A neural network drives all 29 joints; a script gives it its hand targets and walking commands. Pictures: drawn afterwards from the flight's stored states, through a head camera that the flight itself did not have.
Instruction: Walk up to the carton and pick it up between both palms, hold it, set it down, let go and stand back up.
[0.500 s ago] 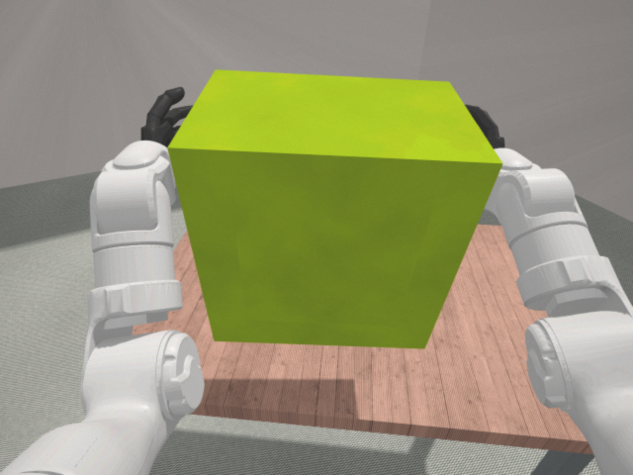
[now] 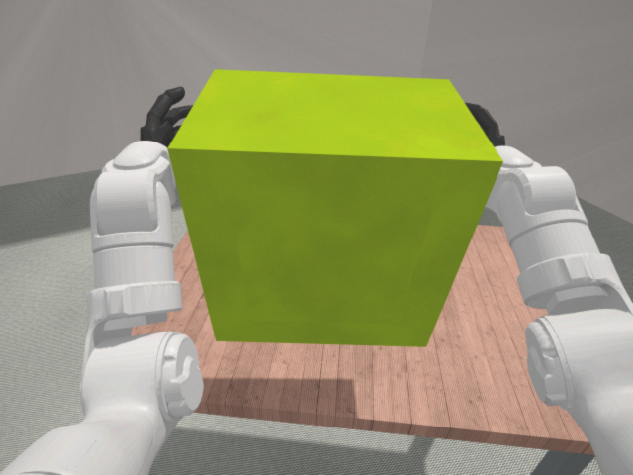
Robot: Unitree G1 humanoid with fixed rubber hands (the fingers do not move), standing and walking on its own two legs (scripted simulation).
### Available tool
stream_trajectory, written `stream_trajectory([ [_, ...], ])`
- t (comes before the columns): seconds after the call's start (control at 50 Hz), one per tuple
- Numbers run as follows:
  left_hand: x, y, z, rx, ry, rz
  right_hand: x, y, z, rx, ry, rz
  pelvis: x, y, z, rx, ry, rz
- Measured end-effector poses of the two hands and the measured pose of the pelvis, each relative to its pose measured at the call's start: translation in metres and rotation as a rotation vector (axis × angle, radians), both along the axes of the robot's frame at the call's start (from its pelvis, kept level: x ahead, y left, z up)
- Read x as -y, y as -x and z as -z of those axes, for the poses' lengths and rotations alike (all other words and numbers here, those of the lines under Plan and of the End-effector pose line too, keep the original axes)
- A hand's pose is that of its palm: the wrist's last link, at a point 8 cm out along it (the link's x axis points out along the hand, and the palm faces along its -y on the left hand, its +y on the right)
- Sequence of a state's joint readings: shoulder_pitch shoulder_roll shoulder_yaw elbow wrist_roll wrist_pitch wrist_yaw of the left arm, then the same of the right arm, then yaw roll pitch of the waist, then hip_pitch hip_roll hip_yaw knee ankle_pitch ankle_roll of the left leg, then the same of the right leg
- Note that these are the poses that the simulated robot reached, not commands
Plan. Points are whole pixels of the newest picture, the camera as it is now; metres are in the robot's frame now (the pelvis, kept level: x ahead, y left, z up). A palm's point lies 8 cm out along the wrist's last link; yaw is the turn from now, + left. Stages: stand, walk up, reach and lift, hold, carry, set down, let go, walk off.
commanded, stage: hold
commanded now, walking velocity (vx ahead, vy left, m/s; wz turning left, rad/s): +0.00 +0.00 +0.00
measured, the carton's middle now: (326, 216) +0.36 +0.01 +0.21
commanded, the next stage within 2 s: none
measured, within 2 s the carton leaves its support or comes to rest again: neither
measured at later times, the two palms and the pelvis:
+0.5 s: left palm (159, 151) +0.35 +0.20 +0.30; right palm (485, 161) +0.37 -0.18 +0.28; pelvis +0.00 +0.00 +0.00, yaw +0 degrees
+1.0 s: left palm (165, 153) +0.35 +0.19 +0.29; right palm (490, 164) +0.37 -0.18 +0.28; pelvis +0.00 +0.00 +0.00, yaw +0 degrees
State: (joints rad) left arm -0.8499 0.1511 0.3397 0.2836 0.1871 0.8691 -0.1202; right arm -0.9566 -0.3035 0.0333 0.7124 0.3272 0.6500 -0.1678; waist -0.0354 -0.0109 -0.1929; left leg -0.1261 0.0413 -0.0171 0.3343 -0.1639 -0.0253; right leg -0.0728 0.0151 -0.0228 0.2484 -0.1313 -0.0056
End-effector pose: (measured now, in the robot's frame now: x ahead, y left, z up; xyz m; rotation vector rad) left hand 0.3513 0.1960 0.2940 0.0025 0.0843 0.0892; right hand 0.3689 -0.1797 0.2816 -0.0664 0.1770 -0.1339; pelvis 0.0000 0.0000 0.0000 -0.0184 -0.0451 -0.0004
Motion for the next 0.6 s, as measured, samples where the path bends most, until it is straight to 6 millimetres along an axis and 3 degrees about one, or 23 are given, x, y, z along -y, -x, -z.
stream_trajectory([
  [0.34,0.0021,-0.0006,-0.0077,0.009,-0.004,0.002,0.0019,0.001,-0.003,0.008,-0.004,0.002,0.0018,0.0021,-0.0001,-0.002,-0.002,-0.002],
  [0.6,-0.0025,-0.0027,-0.0018,-0.005,0.002,0.002,-0.0024,-0.0015,-0.0009,-0.007,0.001,0.001,0.0008,0.0014,0.0001,-0.004,0.0,-0.005],
])
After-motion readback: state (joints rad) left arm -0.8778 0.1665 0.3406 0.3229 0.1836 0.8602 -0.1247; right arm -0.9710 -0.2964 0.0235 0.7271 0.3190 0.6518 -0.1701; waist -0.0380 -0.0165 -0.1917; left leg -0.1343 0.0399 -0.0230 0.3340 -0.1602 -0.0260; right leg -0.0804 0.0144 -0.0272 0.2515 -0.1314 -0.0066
